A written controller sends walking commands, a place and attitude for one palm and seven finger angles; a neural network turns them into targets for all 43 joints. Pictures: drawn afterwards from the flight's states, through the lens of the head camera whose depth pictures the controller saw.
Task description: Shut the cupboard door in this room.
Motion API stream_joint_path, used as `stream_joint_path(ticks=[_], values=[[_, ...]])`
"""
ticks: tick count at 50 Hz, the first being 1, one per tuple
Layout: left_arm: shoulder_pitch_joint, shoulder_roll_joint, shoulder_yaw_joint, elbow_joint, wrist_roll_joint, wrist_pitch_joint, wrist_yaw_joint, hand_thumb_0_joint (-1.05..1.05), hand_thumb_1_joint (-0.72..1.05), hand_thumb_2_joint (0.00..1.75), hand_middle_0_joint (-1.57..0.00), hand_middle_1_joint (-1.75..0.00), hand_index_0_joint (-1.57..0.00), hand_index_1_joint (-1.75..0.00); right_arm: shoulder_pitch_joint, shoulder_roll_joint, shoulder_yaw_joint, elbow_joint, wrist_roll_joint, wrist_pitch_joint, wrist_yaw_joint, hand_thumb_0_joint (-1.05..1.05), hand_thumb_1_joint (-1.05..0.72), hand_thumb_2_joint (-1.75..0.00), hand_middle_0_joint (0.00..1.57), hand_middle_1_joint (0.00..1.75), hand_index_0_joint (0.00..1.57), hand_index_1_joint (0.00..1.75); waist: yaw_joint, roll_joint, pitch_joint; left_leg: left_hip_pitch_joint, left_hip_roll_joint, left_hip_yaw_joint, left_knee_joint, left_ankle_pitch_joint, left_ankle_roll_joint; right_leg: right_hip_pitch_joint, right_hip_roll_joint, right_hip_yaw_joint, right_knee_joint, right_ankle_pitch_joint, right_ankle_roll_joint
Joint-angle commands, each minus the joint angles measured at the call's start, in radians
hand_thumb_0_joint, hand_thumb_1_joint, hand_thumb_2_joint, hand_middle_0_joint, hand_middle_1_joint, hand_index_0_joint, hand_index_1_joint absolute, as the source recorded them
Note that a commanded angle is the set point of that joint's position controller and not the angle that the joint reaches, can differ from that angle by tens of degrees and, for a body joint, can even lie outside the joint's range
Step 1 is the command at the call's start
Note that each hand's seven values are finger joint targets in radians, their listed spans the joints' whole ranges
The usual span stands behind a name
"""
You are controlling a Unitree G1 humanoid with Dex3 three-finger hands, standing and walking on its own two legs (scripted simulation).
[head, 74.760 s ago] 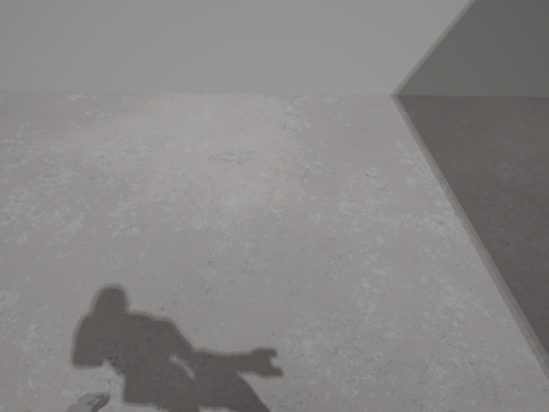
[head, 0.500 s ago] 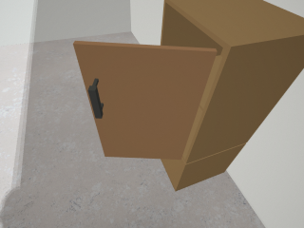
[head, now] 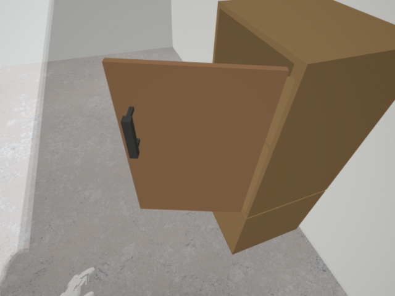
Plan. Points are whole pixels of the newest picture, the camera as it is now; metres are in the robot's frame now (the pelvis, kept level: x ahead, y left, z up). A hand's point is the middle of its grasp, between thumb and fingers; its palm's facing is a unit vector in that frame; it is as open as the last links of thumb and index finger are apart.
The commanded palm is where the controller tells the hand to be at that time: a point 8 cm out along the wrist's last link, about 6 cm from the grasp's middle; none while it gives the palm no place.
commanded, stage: raise the hand and make a fist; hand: left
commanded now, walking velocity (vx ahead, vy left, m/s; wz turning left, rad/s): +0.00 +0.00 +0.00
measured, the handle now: (132, 132) +0.46 +0.19 +0.07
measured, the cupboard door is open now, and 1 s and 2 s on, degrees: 68 68 68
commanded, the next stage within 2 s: bring the fist close to the handle in 1.80 s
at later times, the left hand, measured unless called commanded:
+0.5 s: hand (115, 280) +0.15 +0.16 +0.01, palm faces +0.10 -0.99 -0.06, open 5.2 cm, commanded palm +0.13 +0.21 -0.01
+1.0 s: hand (117, 256) +0.19 +0.16 +0.01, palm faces -0.04 -1.00 -0.02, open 3.2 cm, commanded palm +0.16 +0.23 +0.04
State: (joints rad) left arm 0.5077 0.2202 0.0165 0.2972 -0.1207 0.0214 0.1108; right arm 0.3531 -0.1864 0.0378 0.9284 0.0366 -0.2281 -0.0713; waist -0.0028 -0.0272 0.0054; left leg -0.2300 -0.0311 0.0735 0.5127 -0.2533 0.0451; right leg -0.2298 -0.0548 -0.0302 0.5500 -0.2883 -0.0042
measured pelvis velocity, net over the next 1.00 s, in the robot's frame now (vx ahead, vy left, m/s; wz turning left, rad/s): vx -0.01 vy -0.01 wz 0.02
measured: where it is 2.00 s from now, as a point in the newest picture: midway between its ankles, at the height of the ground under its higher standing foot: outside the picture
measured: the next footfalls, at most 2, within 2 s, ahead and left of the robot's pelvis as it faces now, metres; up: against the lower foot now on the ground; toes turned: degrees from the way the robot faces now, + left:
none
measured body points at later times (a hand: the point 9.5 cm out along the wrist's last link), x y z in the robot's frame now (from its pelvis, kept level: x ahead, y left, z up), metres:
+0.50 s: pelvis -0.02 -0.04 -0.09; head +0.03 -0.03 +0.36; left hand +0.14 +0.21 +0.01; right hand +0.23 -0.24 -0.14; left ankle +0.02 +0.09 -0.73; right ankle +0.01 -0.14 -0.73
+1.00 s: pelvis -0.01 -0.01 -0.06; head +0.03 -0.01 +0.39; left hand +0.19 +0.22 +0.02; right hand +0.17 -0.26 -0.12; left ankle +0.02 +0.09 -0.73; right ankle +0.01 -0.14 -0.73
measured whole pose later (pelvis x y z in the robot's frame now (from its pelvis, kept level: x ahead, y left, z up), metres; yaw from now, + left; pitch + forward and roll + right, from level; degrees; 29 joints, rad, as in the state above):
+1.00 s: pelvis -0.01 -0.01 -0.06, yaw +1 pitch +9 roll -2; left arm 0.46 0.25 0.11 -0.15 -0.28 -0.29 -0.26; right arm 0.27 -0.25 0.00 0.54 0.05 -0.24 -0.08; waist 0.00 0.02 -0.10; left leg -0.70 0.02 0.01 1.01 -0.46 0.03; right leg -0.65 -0.02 -0.08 0.96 -0.46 0.00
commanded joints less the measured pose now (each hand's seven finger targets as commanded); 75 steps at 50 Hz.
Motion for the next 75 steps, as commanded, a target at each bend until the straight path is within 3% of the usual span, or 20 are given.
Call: stream_joint_path(ticks=[1,4,6,8,12,15,17,20,23,27,29,32,37,41,47,49,57,65,69,75], values=[[-0.186,-0.100,-0.096,-0.345,-0.029,-0.176,-0.004,0.00,0.90,0.90,-0.31,-0.42,-0.31,-0.42,-0.154,-0.190,-0.064,-0.272,0.004,-0.162,0.014,0.00,-0.90,-0.90,0.20,0.30,0.20,0.30,-0.073,-0.010,0.135,-0.172,0.050,-0.189,-0.067,-0.209,-0.048,-0.237,0.043,-0.069,-0.024,-0.075,-0.013],[0.130,-0.126,-0.005,-0.112,-0.060,-0.362,-0.122,0.00,0.90,0.90,-0.36,-0.48,-0.36,-0.48,-0.163,-0.171,-0.101,-0.347,-0.016,-0.157,0.054,0.00,-0.90,-0.90,0.20,0.30,0.20,0.30,0.019,-0.298,0.090,-0.347,0.023,-0.139,0.110,-0.164,-0.067,-0.369,0.062,-0.104,0.090,-0.219,-0.019],[0.220,-0.076,0.073,-0.118,-0.117,-0.523,-0.257,0.00,0.90,0.90,-0.40,-0.52,-0.40,-0.52,-0.197,-0.180,-0.121,-0.393,-0.034,-0.135,0.080,0.00,-0.90,-0.90,0.20,0.30,0.20,0.30,0.065,-0.348,-0.013,-0.431,0.010,-0.092,0.228,-0.115,-0.078,-0.391,0.053,-0.075,0.167,-0.235,-0.029],[0.210,0.029,0.185,-0.099,-0.139,-0.623,-0.368,0.00,0.90,0.90,-0.44,-0.56,-0.44,-0.56,-0.233,-0.195,-0.137,-0.461,-0.031,-0.104,0.097,0.00,-0.90,-0.90,0.20,0.30,0.20,0.30,0.087,-0.207,-0.069,-0.498,-0.007,-0.063,0.310,-0.102,-0.080,-0.373,0.036,-0.032,0.256,-0.176,-0.044],[0.100,0.151,0.273,-0.420,-0.131,-0.597,-0.351,0.00,0.90,0.90,-0.51,-0.64,-0.51,-0.64,-0.273,-0.169,-0.130,-0.572,-0.021,-0.065,0.088,0.00,-0.90,-0.90,0.20,0.30,0.20,0.30,0.127,0.192,-0.248,-0.481,-0.007,-0.053,0.353,-0.101,-0.059,-0.394,0.047,-0.012,0.384,-0.110,-0.050],[-0.034,0.131,0.224,-0.725,-0.146,-0.627,-0.292,0.00,0.90,0.90,-0.57,-0.70,-0.57,-0.70,-0.231,-0.150,-0.117,-0.591,-0.023,-0.071,0.074,0.00,-0.90,-0.90,0.20,0.30,0.20,0.30,0.063,0.289,-0.370,-0.403,0.013,-0.084,0.418,-0.048,-0.032,-0.445,0.058,0.015,0.388,-0.056,-0.045],[-0.178,0.124,0.168,-0.884,-0.160,-0.685,-0.288,0.00,0.90,0.90,-0.60,-0.74,-0.60,-0.74,-0.185,-0.156,-0.108,-0.566,-0.030,-0.082,0.053,0.00,-0.90,-0.90,0.20,0.30,0.20,0.30,-0.017,0.207,-0.389,-0.403,0.023,-0.108,0.485,-0.026,-0.021,-0.500,0.071,0.034,0.390,-0.040,-0.034],[-0.210,0.062,0.065,-0.778,-0.178,-0.720,-0.362,0.00,0.90,0.90,-0.66,-0.80,-0.66,-0.80,-0.171,-0.178,-0.100,-0.510,-0.019,-0.109,0.026,0.00,-0.90,-0.90,0.20,0.30,0.20,0.30,-0.085,0.105,-0.265,-0.495,0.037,-0.125,0.559,-0.104,-0.014,-0.589,0.072,0.070,0.361,-0.140,-0.024],[-0.185,0.088,0.065,-0.619,-0.192,-0.628,-0.457,0.00,0.90,0.90,-0.71,-0.86,-0.71,-0.86,-0.156,-0.192,-0.095,-0.501,-0.001,-0.110,-0.001,0.00,-0.90,-0.90,0.20,0.30,0.20,0.30,-0.095,0.016,-0.211,-0.566,0.039,-0.121,0.580,-0.150,-0.009,-0.565,0.060,0.106,0.302,-0.216,-0.012],[0.019,0.193,0.229,-0.442,-0.193,-0.331,-0.503,0.00,0.90,0.90,-0.79,-0.94,-0.79,-0.94,-0.198,-0.183,-0.103,-0.569,0.030,-0.050,-0.013,0.00,-0.90,-0.90,0.20,0.30,0.20,0.30,0.030,-0.053,-0.282,-0.595,0.017,-0.087,0.514,-0.114,-0.009,-0.363,0.017,0.170,0.224,-0.213,0.013],[0.040,0.209,0.308,-0.570,-0.228,-0.248,-0.466,0.00,0.90,0.90,-0.82,-0.98,-0.82,-0.98,-0.223,-0.154,-0.096,-0.615,0.027,-0.018,-0.011,0.00,-0.90,-0.90,0.20,0.30,0.20,0.30,0.077,-0.041,-0.373,-0.543,0.007,-0.087,0.472,-0.040,-0.020,-0.223,-0.008,0.166,0.232,-0.064,0.032],[0.055,0.197,0.394,-0.683,-0.250,-0.262,-0.342,0.00,0.90,0.90,-0.88,-1.04,-0.88,-1.04,-0.222,-0.111,-0.087,-0.608,0.012,0.002,-0.008,0.00,-0.90,-0.90,0.20,0.30,0.20,0.30,0.109,-0.036,-0.394,-0.471,0.015,-0.103,0.428,0.067,-0.029,-0.150,0.012,0.101,0.286,0.204,0.030],[-0.029,0.097,0.223,-0.714,-0.202,-0.438,-0.304,0.00,0.90,0.90,-0.97,-1.14,-0.97,-1.14,-0.157,-0.137,-0.085,-0.566,-0.004,-0.030,0.006,0.00,-0.90,-0.90,0.20,0.30,0.20,0.30,0.021,0.017,-0.238,-0.416,0.029,-0.109,0.382,0.087,-0.028,-0.332,0.054,0.011,0.313,0.191,0.005],[-0.065,0.072,0.113,-0.604,-0.193,-0.466,-0.394,0.00,0.90,0.90,-1.04,-1.22,-1.04,-1.22,-0.128,-0.178,-0.086,-0.547,0.007,-0.068,0.000,0.00,-0.90,-0.90,0.20,0.30,0.20,0.30,-0.032,0.011,-0.169,-0.440,0.029,-0.116,0.372,-0.076,-0.023,-0.431,0.057,0.022,0.249,-0.095,-0.007],[-0.105,0.236,0.285,-0.729,-0.193,-0.404,-0.357,0.00,0.90,0.90,-1.15,-1.34,-1.15,-1.34,-0.147,-0.180,-0.085,-0.569,0.014,-0.075,-0.016,0.00,-0.90,-0.90,0.20,0.30,0.20,0.30,0.042,0.088,-0.330,-0.331,0.032,-0.122,0.296,-0.068,-0.018,-0.308,0.063,0.006,0.236,-0.113,-0.022],[-0.089,0.186,0.278,-0.773,-0.204,-0.403,-0.310,0.00,0.90,0.90,-1.19,-1.38,-1.19,-1.38,-0.154,-0.158,-0.074,-0.576,0.013,-0.070,-0.010,0.00,-0.90,-0.90,0.20,0.30,0.20,0.30,0.056,0.125,-0.329,-0.287,0.035,-0.129,0.258,-0.015,-0.027,-0.280,0.070,-0.033,0.258,-0.025,-0.027],[-0.129,0.090,0.132,-0.591,-0.167,-0.262,-0.323,0.00,0.90,0.90,-1.30,-1.50,-1.30,-1.50,-0.144,-0.189,-0.053,-0.563,0.023,-0.049,0.008,0.00,-0.90,-0.90,0.20,0.30,0.20,0.30,-0.006,0.057,-0.086,-0.305,0.054,-0.152,0.183,-0.100,-0.029,-0.321,0.080,-0.055,0.178,-0.047,-0.020],[-0.317,0.209,0.267,-0.775,-0.176,-0.267,-0.297,0.00,0.90,0.90,-1.30,-1.50,-1.30,-1.50,-0.154,-0.173,-0.033,-0.567,0.013,-0.073,-0.003,0.00,-0.90,-0.90,0.20,0.30,0.20,0.30,0.031,0.126,-0.251,-0.156,0.049,-0.150,0.142,0.018,-0.035,-0.210,0.075,-0.055,0.159,0.031,-0.026],[-0.356,0.174,0.242,-0.730,-0.176,-0.288,-0.281,0.00,0.90,0.90,-1.30,-1.50,-1.30,-1.50,-0.157,-0.172,-0.026,-0.531,0.014,-0.086,0.008,0.00,-0.90,-0.90,0.20,0.30,0.20,0.30,0.016,0.152,-0.207,-0.143,0.050,-0.147,0.129,0.037,-0.041,-0.213,0.077,-0.059,0.142,0.048,-0.026],[-0.225,0.109,0.166,-0.539,-0.182,-0.149,-0.370,0.00,0.90,0.90,-1.30,-1.50,-1.30,-1.50,-0.155,-0.194,-0.041,-0.530,0.031,-0.087,0.006,0.00,-0.90,-0.90,0.20,0.30,0.20,0.30,0.020,0.031,-0.129,-0.193,0.040,-0.127,0.105,-0.011,-0.031,-0.182,0.066,-0.051,0.080,0.041,-0.015]])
